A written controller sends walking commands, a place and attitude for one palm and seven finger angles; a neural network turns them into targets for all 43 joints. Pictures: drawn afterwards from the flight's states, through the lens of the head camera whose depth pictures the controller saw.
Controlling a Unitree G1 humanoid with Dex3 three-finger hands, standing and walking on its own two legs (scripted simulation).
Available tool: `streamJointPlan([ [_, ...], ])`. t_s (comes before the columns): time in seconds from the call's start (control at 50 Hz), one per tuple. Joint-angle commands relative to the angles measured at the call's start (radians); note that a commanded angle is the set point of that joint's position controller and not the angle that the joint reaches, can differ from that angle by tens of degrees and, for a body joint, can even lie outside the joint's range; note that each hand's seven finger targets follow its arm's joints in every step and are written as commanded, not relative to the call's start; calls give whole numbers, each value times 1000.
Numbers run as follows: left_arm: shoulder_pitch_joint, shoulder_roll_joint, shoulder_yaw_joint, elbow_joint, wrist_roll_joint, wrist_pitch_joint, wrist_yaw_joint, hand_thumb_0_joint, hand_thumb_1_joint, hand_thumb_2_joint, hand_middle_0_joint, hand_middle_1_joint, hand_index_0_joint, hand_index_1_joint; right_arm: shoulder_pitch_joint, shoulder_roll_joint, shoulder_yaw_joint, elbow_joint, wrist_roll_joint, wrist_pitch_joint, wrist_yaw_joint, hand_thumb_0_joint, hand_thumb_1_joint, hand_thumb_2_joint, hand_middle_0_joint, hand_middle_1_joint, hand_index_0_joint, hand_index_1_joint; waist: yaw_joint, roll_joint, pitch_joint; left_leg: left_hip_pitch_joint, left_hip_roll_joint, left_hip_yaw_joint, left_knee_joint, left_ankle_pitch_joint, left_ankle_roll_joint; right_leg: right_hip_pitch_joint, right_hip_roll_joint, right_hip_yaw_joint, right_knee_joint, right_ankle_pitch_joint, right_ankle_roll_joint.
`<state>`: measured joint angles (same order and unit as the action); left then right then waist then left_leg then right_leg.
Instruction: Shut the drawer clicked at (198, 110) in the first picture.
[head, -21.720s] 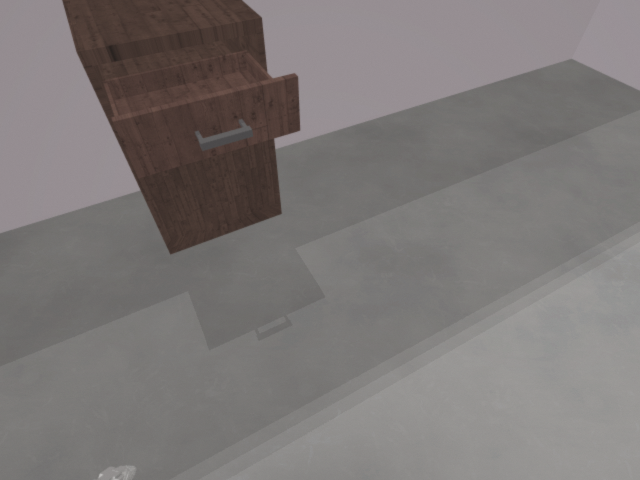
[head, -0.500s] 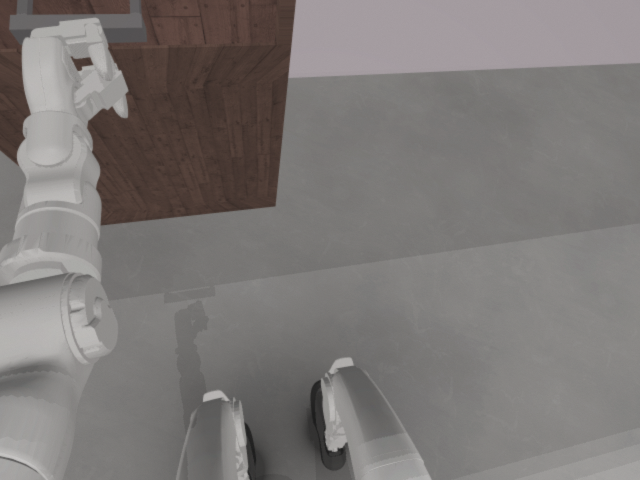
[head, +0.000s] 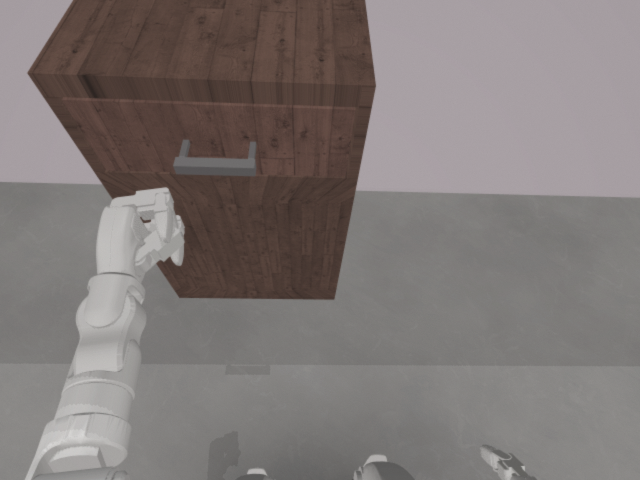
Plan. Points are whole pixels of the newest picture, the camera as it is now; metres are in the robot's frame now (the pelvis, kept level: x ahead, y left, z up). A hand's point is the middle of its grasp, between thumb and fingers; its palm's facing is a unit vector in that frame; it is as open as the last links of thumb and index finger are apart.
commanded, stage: draw the hand back to the body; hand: left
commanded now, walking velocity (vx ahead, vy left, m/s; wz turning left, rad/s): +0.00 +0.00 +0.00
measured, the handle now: (217, 157) +0.61 +0.17 -0.03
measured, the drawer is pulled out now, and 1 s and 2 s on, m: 0.00 0.00 0.00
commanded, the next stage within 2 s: step back with the hand held close in 0.98 s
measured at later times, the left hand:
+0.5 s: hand (60, 328) +0.25 +0.22 +0.15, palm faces +0.27 -0.92 -0.29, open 3.2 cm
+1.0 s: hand out of the picture +0.16 +0.23 +0.21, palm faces +0.43 -0.82 -0.39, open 3.2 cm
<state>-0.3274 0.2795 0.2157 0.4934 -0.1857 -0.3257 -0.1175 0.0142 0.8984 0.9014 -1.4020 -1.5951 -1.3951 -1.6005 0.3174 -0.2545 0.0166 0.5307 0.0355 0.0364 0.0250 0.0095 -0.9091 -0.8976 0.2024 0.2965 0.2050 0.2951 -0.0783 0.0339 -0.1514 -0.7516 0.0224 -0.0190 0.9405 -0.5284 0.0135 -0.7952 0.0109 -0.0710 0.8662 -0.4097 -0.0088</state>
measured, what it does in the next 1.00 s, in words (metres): rises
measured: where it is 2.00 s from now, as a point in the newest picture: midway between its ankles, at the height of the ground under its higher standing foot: outside the picture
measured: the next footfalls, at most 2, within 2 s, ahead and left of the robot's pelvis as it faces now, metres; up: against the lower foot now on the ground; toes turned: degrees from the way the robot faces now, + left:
none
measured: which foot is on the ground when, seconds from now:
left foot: down 0.00-1.00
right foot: down 0.00-1.00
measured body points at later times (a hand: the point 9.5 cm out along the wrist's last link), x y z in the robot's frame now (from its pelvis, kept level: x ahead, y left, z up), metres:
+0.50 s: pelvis -0.01 +0.00 +0.05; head -0.01 -0.02 +0.50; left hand +0.23 +0.26 +0.17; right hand +0.18 -0.21 -0.04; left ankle -0.05 +0.11 -0.69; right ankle +0.00 -0.12 -0.69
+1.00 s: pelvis -0.02 -0.01 +0.05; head -0.04 -0.03 +0.50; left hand +0.13 +0.28 +0.23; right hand +0.17 -0.22 -0.03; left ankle -0.05 +0.11 -0.69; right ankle +0.00 -0.12 -0.69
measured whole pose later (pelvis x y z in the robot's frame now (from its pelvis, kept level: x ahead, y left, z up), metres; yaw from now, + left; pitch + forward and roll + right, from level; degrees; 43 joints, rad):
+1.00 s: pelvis -0.02 -0.01 +0.05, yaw +1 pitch -5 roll -1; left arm 0.52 0.31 0.28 -0.46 -0.06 -0.09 0.11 0.01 0.89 0.90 -1.41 -1.59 -1.40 -1.60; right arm 0.22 -0.23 0.03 0.62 0.01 -0.13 -0.08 0.02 -0.91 -0.90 0.20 0.30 0.21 0.30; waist 0.07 0.08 0.02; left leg -0.07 0.01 0.00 0.46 -0.31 0.01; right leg -0.14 0.01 -0.05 0.44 -0.22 -0.01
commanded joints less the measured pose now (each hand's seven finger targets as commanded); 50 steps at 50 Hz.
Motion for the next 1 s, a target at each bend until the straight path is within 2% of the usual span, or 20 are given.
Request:
streamJointPlan([
  [0.0,-165,117,-25,-279,-10,-43,-52,0,900,900,-1400,-1600,-1400,-1600,73,-135,-59,-78,3,-42,-13,0,-900,-900,200,300,200,300,-9,129,-335,300,3,5,-108,735,-8,317,12,19,-59,538,-7],
  [0.06,-47,167,39,-309,-37,5,-64,0,900,900,-1400,-1600,-1400,-1600,26,-139,-54,-116,11,-51,-25,0,-900,-900,200,300,200,300,21,14,-299,250,-5,10,-156,632,-1,415,7,15,-82,534,-7],
  [0.08,-42,162,40,-328,-41,18,-65,0,900,900,-1400,-1600,-1400,-1600,1,-133,-46,-129,15,-53,-29,0,-900,-900,200,300,200,300,25,17,-275,242,-9,14,-176,606,-1,436,5,15,-92,528,-7],
  [0.1,-49,259,20,-431,76,59,36,0,900,900,-1400,-1600,-1400,-1600,-77,-115,-60,-148,18,-25,-49,0,-900,-900,200,300,200,300,63,7,-304,297,-13,23,-228,584,3,508,-22,58,-138,477,-18],
  [0.12,-22,208,2,-502,82,89,88,0,900,900,-1400,-1600,-1400,-1600,-87,-98,-55,-173,13,-24,-61,0,-900,-900,200,300,200,300,50,12,-288,322,-13,28,-254,551,3,528,-26,55,-163,465,-15],
  [0.14,31,200,3,-539,85,111,117,0,900,900,-1400,-1600,-1400,-1600,-98,-94,-50,-184,14,-30,-70,0,-900,-900,200,300,200,300,54,-3,-253,322,-10,23,-272,529,2,532,-30,48,-176,448,-15],
  [0.18,103,203,-4,-601,98,150,159,0,900,900,-1400,-1600,-1400,-1600,-125,-89,-37,-183,13,-36,-86,0,-900,-900,200,300,200,300,65,27,-225,379,-4,20,-306,554,4,554,-28,48,-208,446,-18],
  [0.28,202,175,-29,-712,115,204,212,0,900,900,-1400,-1600,-1400,-1600,-179,-83,-16,-169,7,-62,-110,0,-900,-900,200,300,200,300,70,0,-107,459,-1,16,-399,473,11,588,-24,42,-302,374,-17],
  [0.32,240,160,-35,-702,116,220,220,0,900,900,-1400,-1600,-1400,-1600,-194,-83,-10,-154,5,-69,-115,0,-900,-900,200,300,200,300,74,-16,-27,468,-1,15,-435,418,12,589,-23,39,-340,328,-18],
  [0.36,272,157,-36,-733,117,227,220,0,900,900,-1400,-1600,-1400,-1600,-206,-86,-6,-143,2,-81,-117,0,-900,-900,200,300,200,300,81,-12,12,489,-2,10,-465,395,14,604,-21,38,-373,298,-21],
  [0.4,311,157,-25,-783,119,226,222,0,900,900,-1400,-1600,-1400,-1600,-215,-81,-4,-138,-1,-91,-119,0,-900,-900,200,300,200,300,88,6,7,531,-2,12,-491,409,13,635,-22,37,-392,307,-21],
  [0.5,453,200,47,-954,116,215,223,0,900,900,-1400,-1600,-1400,-1600,-228,-72,1,-127,-15,-130,-111,0,-900,-900,200,300,200,300,113,36,10,583,0,9,-534,497,8,713,-23,36,-425,376,-23],
  [0.56,549,227,97,-1031,115,211,226,0,900,900,-1400,-1600,-1400,-1600,-233,-72,-3,-114,-25,-153,-106,0,-900,-900,200,300,200,300,125,19,31,590,3,10,-543,537,9,738,-19,36,-444,407,-23],
  [0.64,655,209,122,-1113,114,204,227,0,900,900,-1400,-1600,-1400,-1600,-232,-63,-7,-105,-27,-174,-98,0,-900,-900,200,300,200,300,127,34,67,600,5,18,-555,523,6,734,-21,39,-460,393,-19],
  [0.66,677,219,137,-1116,115,202,227,0,900,900,-1400,-1600,-1400,-1600,-234,-66,-8,-103,-29,-180,-97,0,-900,-900,200,300,200,300,132,29,95,590,3,17,-558,502,6,729,-16,41,-476,377,-22],
  [0.76,788,242,202,-1182,113,183,229,0,900,900,-1400,-1600,-1400,-1600,-236,-62,-19,-98,-27,-203,-99,0,-900,-900,200,300,200,300,146,18,111,591,4,20,-560,463,10,729,-14,52,-492,345,-22],
  [0.78,802,245,210,-1205,111,178,230,0,900,900,-1400,-1600,-1400,-1600,-235,-61,-19,-101,-27,-207,-101,0,-900,-900,200,300,200,300,145,19,109,592,5,22,-563,450,11,731,-17,54,-489,337,-19],
  [0.82,794,197,169,-1157,116,179,227,0,900,900,-1400,-1600,-1400,-1600,-230,-63,-22,-87,-27,-208,-102,0,-900,-900,200,300,200,300,130,-20,157,590,6,24,-562,411,16,689,-17,55,-506,291,-16],
  [0.88,744,182,144,-1127,123,179,231,0,900,900,-1400,-1600,-1400,-1600,-225,-75,-25,-75,-27,-213,-109,0,-900,-900,200,300,200,300,119,-18,207,582,6,16,-569,356,20,652,-21,57,-523,216,-14],
  [0.98,736,228,183,-1167,129,164,247,0,900,900,-1400,-1600,-1400,-1600,-233,-66,-24,-78,-33,-234,-118,0,-900,-900,200,300,200,300,140,27,129,600,-3,15,-572,340,22,697,-29,65,-517,196,-16],
])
